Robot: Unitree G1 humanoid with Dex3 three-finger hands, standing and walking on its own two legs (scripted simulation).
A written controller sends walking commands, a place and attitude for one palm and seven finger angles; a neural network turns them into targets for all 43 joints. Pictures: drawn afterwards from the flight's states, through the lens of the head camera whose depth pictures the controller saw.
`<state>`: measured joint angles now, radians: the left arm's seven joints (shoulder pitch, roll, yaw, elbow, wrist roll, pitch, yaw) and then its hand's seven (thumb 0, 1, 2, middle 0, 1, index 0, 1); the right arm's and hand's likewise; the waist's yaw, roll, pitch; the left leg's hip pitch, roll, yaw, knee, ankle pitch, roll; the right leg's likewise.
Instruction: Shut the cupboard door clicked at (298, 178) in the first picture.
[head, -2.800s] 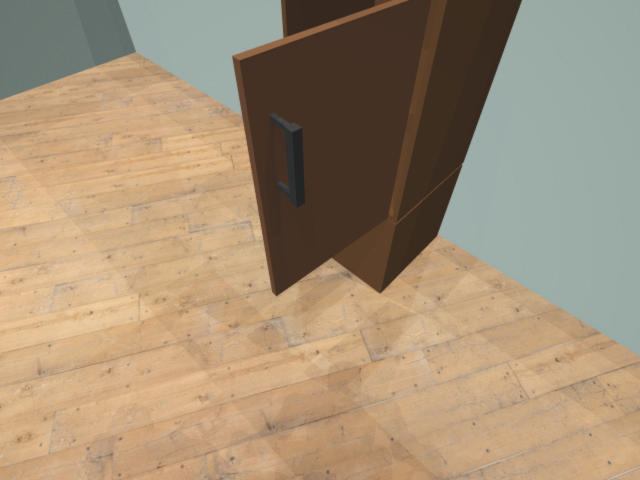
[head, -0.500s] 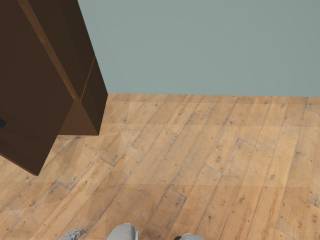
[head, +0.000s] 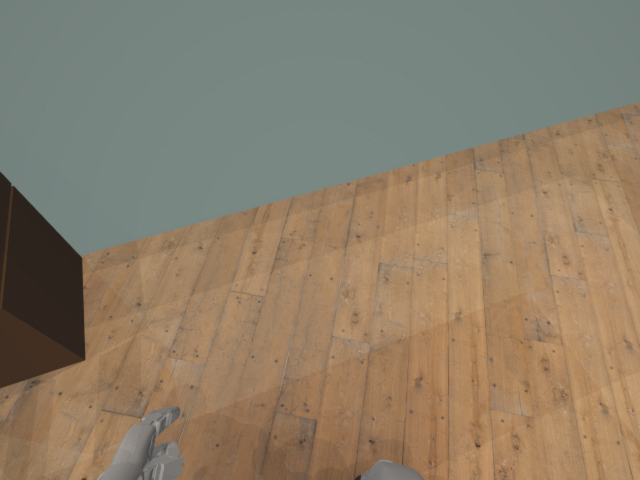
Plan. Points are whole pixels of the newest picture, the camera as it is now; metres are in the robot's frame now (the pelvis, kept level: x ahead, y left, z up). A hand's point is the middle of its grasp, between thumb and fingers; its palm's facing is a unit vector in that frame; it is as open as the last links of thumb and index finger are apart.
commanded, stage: walk to a spot facing it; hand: left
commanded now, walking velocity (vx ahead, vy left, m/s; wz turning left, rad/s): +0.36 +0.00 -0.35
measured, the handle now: out of the picture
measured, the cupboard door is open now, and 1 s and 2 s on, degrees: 84 84 84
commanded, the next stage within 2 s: turn to face it in 0.86 s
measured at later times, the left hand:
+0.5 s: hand (212, 354) +0.31 +0.18 -0.15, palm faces -0.17 -0.97 -0.17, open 7.4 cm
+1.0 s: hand (287, 255) +0.50 +0.07 -0.15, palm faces -0.25 -0.95 -0.19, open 7.2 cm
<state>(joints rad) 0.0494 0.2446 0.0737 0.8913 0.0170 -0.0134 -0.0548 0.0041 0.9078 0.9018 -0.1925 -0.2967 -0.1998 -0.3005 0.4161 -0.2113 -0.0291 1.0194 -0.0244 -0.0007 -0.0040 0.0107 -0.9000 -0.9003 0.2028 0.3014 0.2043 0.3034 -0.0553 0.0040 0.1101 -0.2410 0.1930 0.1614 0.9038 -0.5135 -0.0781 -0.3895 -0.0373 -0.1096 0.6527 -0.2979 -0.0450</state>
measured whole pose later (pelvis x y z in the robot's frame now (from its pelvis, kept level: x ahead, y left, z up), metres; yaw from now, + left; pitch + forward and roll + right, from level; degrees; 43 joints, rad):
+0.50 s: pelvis +0.22 +0.00 +0.02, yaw -13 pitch +2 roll +0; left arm 0.20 0.21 0.07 1.01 0.03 0.00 -0.04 0.01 0.91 0.90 -0.19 -0.30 -0.20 -0.30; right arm 0.27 -0.16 -0.03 0.98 -0.04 -0.09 -0.02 0.00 -0.93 -0.90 0.20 0.30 0.21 0.30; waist 0.01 -0.03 0.06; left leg -0.18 0.08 0.18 0.42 -0.26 -0.01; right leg -0.52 -0.07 -0.06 1.03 -0.30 -0.01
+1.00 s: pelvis +0.45 -0.11 +0.02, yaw -17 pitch +0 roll +0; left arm 0.30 0.18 0.04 1.11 0.01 -0.07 0.00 -0.01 0.93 0.90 -0.20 -0.30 -0.20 -0.30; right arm 0.15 -0.16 -0.04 1.03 -0.02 -0.02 0.02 0.01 -0.91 -0.90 0.20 0.30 0.20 0.30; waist 0.00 -0.01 0.06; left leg -0.54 0.11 0.10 0.74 -0.19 -0.04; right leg -0.02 0.03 -0.11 0.32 -0.31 -0.06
